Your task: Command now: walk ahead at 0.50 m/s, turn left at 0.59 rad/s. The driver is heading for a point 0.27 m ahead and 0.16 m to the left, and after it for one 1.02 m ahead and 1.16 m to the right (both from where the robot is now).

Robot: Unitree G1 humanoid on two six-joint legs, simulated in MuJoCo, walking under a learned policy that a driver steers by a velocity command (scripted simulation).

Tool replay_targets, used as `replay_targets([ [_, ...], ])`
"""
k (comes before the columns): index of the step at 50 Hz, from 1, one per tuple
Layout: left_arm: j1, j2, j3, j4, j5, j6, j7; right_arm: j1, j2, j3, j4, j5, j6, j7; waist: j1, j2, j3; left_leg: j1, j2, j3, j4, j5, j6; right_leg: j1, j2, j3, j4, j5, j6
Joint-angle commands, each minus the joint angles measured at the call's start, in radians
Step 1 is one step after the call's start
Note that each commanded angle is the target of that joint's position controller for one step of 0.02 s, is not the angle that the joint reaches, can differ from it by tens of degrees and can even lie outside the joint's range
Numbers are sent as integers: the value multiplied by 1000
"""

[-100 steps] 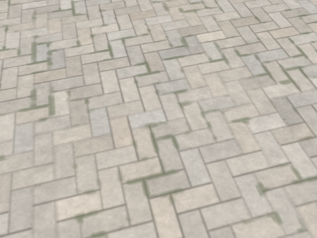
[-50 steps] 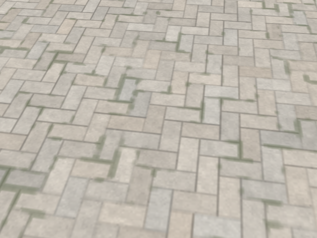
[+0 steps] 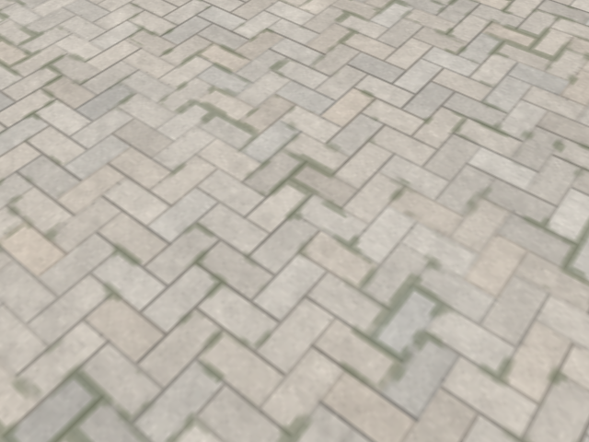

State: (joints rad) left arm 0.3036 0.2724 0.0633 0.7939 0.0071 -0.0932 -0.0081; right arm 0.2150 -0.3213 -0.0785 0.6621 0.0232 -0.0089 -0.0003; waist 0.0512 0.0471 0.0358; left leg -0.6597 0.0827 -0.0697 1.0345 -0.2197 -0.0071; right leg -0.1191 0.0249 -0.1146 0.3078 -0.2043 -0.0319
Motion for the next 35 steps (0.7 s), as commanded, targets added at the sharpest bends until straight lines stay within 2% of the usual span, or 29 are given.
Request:
replay_targets([
  [1, -72, 157, 38, -61, -3, -14, 5, -33, -19, 2, -73, 0, -16, 15, -16, -114, -3, -51, 33, -11, -133, 149, -2, 49, -273, 124, -160, 266, -148],
  [4, -40, 179, 43, -39, -10, -3, 11, -136, -3, 11, -99, 0, -25, 35, 21, -103, 24, -9, 17, 45, -283, 243, 12, 71, -268, 39, -161, 282, -127],
  [7, -4, 206, 52, -14, -25, 13, 11, -203, -9, 11, -132, 4, -24, 51, 33, -105, 49, 0, 3, 78, -370, 203, 40, 147, -298, -2, -139, 325, -109],
  [8, 18, 210, 53, -1, -34, 19, 9, -218, -7, 11, -142, 0, -25, 53, 31, -102, 51, 29, -12, 85, -393, 154, 56, 159, -310, -1, -120, 384, -110],
  [10, 31, 234, 55, 20, -45, 28, 7, -178, -30, -2, -144, -10, -25, 51, -22, -125, 14, 156, -73, 118, -434, 40, 99, 185, -324, -7, -21, 683, -107],
  [11, 17, 242, 53, 27, -50, 35, 8, -72, -67, -22, -117, -14, -25, 47, -98, -125, -46, 311, -106, 138, -487, 48, 126, 170, -306, -30, 114, 805, -92],
  [12, 17, 218, 39, 33, -47, 37, 11, 92, -120, -51, -65, -13, -24, 35, -183, -107, -131, 574, -124, 137, -533, 124, 153, 57, -266, -59, 309, 780, -64],
  [13, 31, 141, 5, 7, -10, 29, 8, 261, -214, -74, -31, -20, -17, 13, -230, 45, -279, 916, 100, -134, -486, 202, 215, -214, -201, -60, 655, 330, -23],
  [14, 141, 51, -26, -2, -18, 10, -7, 234, -258, -66, -39, -24, -25, 11, -133, 214, -438, 1103, 335, -606, -618, 20, 372, -506, -25, 95, 954, -413, 16],
  [15, 19, 175, 8, 4, -57, -3, -11, 220, -163, -44, -47, -25, -38, 18, -199, 54, -380, 1011, 316, -573, -689, -36, 325, -580, -55, 224, 1027, -390, 9],
  [16, -62, 189, 16, -34, -75, -8, -12, 168, -136, -31, -31, -25, -48, 20, -178, 58, -215, 874, 278, -396, -711, 30, 279, -633, -93, 206, 1002, -300, 1],
  [17, -76, 166, 13, -30, -59, -6, -5, 105, -103, -21, -21, -22, -55, 21, -133, 15, -145, 746, 232, -288, -734, 96, 248, -602, -138, 196, 938, -211, 6],
  [18, -63, 161, 18, -20, -41, 3, -2, 51, -66, -12, -20, -24, -62, 23, -97, 35, -94, 651, 193, -198, -770, 135, 230, -562, -162, 197, 888, -144, 17],
  [19, -16, 148, 19, -2, -42, 19, -3, 20, -48, -8, -19, -31, -72, 23, -64, 58, -85, 583, 173, -140, -812, 144, 216, -493, -181, 208, 875, -86, 25],
  [20, 10, 128, 17, 11, -44, 33, -1, 6, -39, -9, -11, -34, -84, 23, -49, 57, -80, 546, 166, -105, -846, 162, 218, -464, -182, 205, 870, -53, 34],
  [23, -15, 95, 17, 7, -43, 58, 5, 0, -47, -15, 25, -45, -107, 14, -35, 18, -22, 504, 157, 17, -898, 258, 212, -514, -175, 224, 811, 39, 57],
  [26, -79, 80, 15, -14, -36, 53, 0, 19, -52, -17, 55, -48, -107, 0, -51, 10, 10, 542, 138, 114, -911, 296, 191, -571, -158, 232, 655, 191, 63],
  [28, -133, 65, 7, -30, -31, 48, -13, 21, -67, -19, 66, -43, -104, -6, -70, 2, 28, 555, 129, 170, -921, 302, 175, -553, -146, 193, 527, 281, 55],
  [30, -203, 47, -3, -57, -27, 46, -25, 54, -85, -24, 87, -37, -98, -12, -101, -15, 54, 594, 148, 203, -927, 317, 169, -559, -139, 151, 441, 310, 41],
  [33, -282, 43, -10, -105, -27, 44, -46, 105, -103, -32, 120, -23, -76, -16, -128, -25, 80, 719, 186, 232, -880, 395, 164, -616, -128, 113, 360, 252, 9],
  [35, -298, 52, -8, -133, -28, 45, -60, 106, -119, -37, 129, -15, -57, -20, -117, -11, 69, 784, 203, 254, -815, 552, 151, -606, -104, 73, 330, 167, -20],
])
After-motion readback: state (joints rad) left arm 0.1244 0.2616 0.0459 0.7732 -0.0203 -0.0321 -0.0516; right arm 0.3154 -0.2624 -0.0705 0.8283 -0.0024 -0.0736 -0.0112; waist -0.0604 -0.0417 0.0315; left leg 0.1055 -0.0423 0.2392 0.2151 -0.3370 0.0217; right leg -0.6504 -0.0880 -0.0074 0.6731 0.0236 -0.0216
